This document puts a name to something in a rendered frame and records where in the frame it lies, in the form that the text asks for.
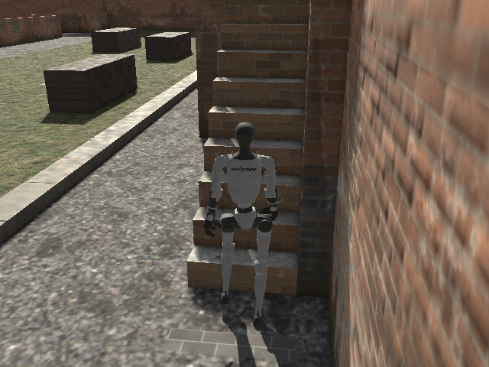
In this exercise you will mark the stairs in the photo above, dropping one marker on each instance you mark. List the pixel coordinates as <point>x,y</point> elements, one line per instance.
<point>261,79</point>

